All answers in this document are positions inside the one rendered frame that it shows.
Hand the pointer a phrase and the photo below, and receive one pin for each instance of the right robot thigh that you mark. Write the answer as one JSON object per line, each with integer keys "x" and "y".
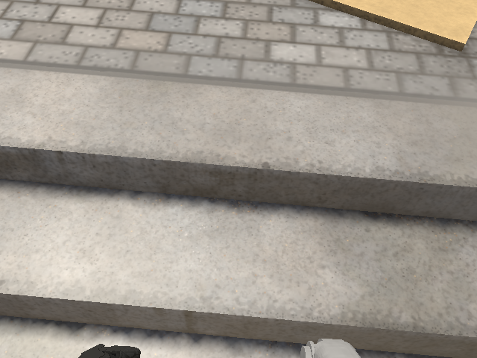
{"x": 328, "y": 348}

